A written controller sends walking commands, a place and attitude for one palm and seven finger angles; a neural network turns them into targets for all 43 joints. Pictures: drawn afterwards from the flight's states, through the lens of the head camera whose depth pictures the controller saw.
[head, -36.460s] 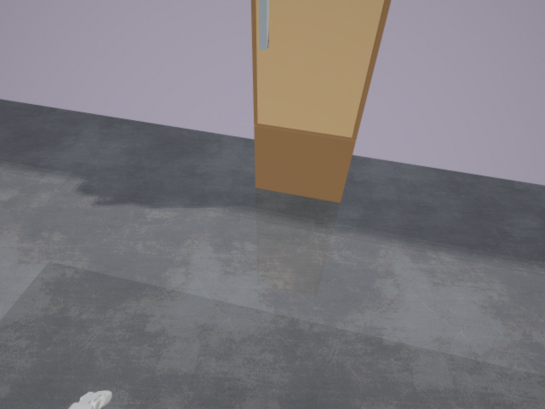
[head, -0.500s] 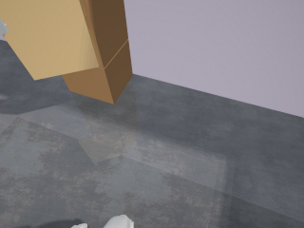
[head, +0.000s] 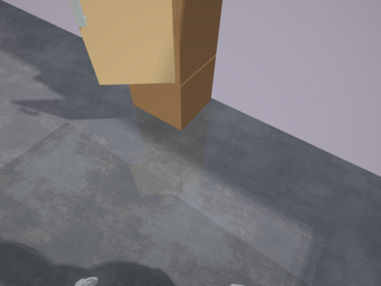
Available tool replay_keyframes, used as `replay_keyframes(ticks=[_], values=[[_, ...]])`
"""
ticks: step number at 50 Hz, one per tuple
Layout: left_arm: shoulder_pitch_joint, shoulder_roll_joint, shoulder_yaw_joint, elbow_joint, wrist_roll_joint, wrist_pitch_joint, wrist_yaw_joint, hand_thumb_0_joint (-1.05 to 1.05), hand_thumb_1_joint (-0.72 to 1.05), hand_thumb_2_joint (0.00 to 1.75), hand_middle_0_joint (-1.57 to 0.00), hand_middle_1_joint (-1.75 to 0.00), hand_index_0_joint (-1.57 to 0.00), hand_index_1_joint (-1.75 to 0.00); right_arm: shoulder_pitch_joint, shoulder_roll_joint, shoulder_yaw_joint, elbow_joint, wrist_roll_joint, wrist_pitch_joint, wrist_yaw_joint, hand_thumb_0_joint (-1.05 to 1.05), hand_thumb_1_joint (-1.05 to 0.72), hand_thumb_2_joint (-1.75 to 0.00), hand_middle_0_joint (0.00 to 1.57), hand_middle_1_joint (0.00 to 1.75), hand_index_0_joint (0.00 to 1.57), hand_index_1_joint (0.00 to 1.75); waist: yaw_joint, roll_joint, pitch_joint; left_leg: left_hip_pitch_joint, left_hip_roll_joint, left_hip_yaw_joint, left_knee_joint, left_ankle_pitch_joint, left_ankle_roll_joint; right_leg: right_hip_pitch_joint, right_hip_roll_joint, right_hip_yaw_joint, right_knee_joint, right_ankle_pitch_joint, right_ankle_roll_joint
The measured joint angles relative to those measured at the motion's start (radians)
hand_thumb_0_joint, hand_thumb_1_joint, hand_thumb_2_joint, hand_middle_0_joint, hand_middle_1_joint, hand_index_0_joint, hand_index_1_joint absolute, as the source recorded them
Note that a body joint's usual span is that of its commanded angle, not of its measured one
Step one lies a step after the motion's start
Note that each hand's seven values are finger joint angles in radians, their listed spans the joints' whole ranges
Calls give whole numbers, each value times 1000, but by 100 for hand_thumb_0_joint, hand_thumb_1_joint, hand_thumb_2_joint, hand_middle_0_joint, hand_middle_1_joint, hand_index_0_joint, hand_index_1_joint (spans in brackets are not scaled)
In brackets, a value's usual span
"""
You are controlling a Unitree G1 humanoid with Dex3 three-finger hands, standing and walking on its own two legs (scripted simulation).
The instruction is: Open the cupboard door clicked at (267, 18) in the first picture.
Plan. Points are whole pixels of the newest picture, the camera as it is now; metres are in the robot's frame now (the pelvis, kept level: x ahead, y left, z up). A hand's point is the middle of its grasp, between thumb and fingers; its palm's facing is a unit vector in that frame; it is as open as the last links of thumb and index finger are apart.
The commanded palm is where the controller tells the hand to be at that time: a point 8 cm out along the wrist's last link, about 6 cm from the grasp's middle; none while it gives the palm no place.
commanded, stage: turn to face it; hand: left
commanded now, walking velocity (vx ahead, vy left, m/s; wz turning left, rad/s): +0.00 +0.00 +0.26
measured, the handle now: (77, 1) +1.06 +0.52 +0.08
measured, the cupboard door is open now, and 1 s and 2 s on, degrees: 39 39 39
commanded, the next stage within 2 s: take the last steps up to it in 0.10 s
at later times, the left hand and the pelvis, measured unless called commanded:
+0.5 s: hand out of the picture -0.03 +0.18 -0.17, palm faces +0.29 -0.94 -0.20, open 7.3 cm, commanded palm none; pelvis +0.02 +0.00 +0.01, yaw +11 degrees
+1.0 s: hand (84, 233) +0.25 +0.30 -0.16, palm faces +0.19 -0.97 -0.18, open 7.4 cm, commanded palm none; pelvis +0.17 +0.10 -0.01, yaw +12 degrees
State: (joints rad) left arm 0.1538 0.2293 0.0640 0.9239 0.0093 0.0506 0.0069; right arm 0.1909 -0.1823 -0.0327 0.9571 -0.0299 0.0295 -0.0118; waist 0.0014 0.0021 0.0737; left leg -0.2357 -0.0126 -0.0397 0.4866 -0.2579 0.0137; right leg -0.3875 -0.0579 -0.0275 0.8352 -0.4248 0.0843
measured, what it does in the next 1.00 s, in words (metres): walks ahead: right foot, then left foot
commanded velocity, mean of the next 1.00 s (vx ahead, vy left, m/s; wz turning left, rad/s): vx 0.25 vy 0.09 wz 0.10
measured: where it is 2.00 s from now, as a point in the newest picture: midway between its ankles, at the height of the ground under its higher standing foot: (156, 215)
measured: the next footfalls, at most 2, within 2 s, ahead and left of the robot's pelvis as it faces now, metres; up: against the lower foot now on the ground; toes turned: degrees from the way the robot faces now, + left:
right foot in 0.08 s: +0.04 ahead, -0.13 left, +0.00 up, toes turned -2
left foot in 0.58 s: +0.06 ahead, +0.15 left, +0.00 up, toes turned +18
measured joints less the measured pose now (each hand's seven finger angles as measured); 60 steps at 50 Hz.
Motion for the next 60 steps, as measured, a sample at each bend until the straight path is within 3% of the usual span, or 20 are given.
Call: replay_keyframes(ticks=[3,5,7,10,12,21,26,29,30,33,35,37,44,51,54,56,58,60], values=[[4,-18,-9,-3,-3,-18,-2,1,91,90,-20,-30,-20,-30,14,-6,-6,13,5,8,1,0,-91,-90,21,30,20,30,-7,12,-6,-23,-6,-12,50,-25,-21,98,20,-15,-209,110,-11],[11,-37,-13,3,4,-38,3,1,91,90,-20,-30,-20,-30,15,-19,-14,24,14,16,3,0,-91,-90,21,30,20,30,-6,30,-6,-64,-8,-19,151,-110,-31,123,27,-28,-253,113,-76],[19,-61,-26,11,7,-44,4,1,91,90,-20,-30,-20,-30,15,-35,-26,34,16,30,4,0,-91,-90,21,30,20,30,-17,50,0,-126,-15,-19,343,-215,-33,135,23,-54,-247,93,-106],[42,-85,-31,19,5,-45,9,1,91,90,-21,-30,-20,-30,12,-47,-37,53,14,43,10,0,-91,-90,20,30,20,30,-19,46,3,-194,-8,8,567,-199,-46,172,13,-77,-298,112,-109],[56,-88,-24,27,4,-50,16,0,92,90,-21,-30,-20,-30,11,-47,-39,61,14,43,12,0,-91,-90,20,30,20,30,-19,33,3,-209,5,19,606,-172,-56,191,7,-90,-334,129,-111],[126,-64,-6,79,16,-86,-1,0,92,90,-21,-30,-20,-30,0,-36,-36,84,8,33,31,0,-91,-90,20,30,19,30,27,-16,-4,-155,45,78,395,-157,-69,252,-34,-159,-421,146,-90],[187,-41,7,128,22,-84,-8,0,92,90,-21,-30,-20,-30,-46,-24,-27,61,10,19,45,0,-91,-90,20,30,19,30,62,-52,-6,-117,47,113,235,-146,-53,273,-76,-180,-413,121,-50],[228,-29,12,161,19,-70,-14,1,91,90,-21,-30,-20,-30,-63,-23,-19,32,10,-10,47,0,-91,-90,20,30,19,30,68,-62,-16,-42,41,142,60,-80,-37,264,-105,-183,-346,70,-14],[236,-27,13,171,16,-62,-17,1,91,90,-21,-30,-20,-30,-66,-23,-19,21,8,-25,43,0,-91,-90,20,30,19,30,62,-61,-19,-37,35,145,46,-23,-15,241,-116,-175,-280,34,-21],[224,-19,11,190,15,-28,-16,1,91,90,-21,-30,-20,-30,-55,-6,-13,4,2,-54,22,0,-91,-90,20,30,19,30,57,-63,-16,-21,17,165,92,-64,32,97,-101,-77,79,-82,-54],[197,-19,10,187,17,-24,-17,1,91,90,-20,-30,-20,-30,-20,6,-5,7,1,-63,9,0,-91,-90,20,30,19,30,47,-53,-24,21,8,165,47,-74,42,3,-81,-55,245,-33,-68],[158,-21,9,169,17,-30,-20,1,91,90,-20,-30,-20,-30,19,18,2,25,3,-72,0,0,-91,-90,20,30,20,30,39,-45,-23,74,-7,161,-23,-55,45,-70,-73,-46,314,40,-71],[22,-39,1,94,11,-52,-23,1,91,90,-20,-30,-20,-30,169,25,11,117,7,-85,-12,0,-93,-90,21,30,20,30,10,-30,-21,232,-46,148,-198,-36,61,-209,-48,-41,232,189,-65],[-77,-61,-13,61,6,-51,-29,1,91,90,-20,-30,-20,-30,285,37,23,189,-1,-85,-20,0,-92,-90,20,30,20,30,-46,-2,-5,348,-50,153,-219,-125,44,-161,-6,-77,-49,225,-105],[-93,-68,-20,40,5,-71,-30,1,91,90,-20,-30,-20,-30,325,45,26,221,3,-78,-18,0,-92,-90,20,30,20,30,-55,13,2,357,-27,155,-105,-212,26,-64,36,-95,-168,213,-140],[-89,-74,-16,32,7,-101,-26,1,91,90,-20,-30,-20,-30,325,54,24,242,16,-65,-14,0,-91,-90,20,30,20,30,-42,11,11,251,-12,143,204,-254,13,-24,48,-95,-165,178,-190],[-69,-85,-17,35,-3,-111,-18,0,91,90,-20,-30,-20,-30,293,51,16,239,22,-48,-9,0,-91,-90,21,30,20,30,-43,23,24,94,-4,92,557,-237,10,17,56,-109,-164,144,-187],[-33,-95,-19,50,-6,-109,-7,0,91,90,-20,-30,-20,-30,245,44,6,219,17,-38,-6,1,-91,-90,21,30,20,30,-43,29,21,-45,24,74,701,-161,3,71,64,-113,-230,155,-166]])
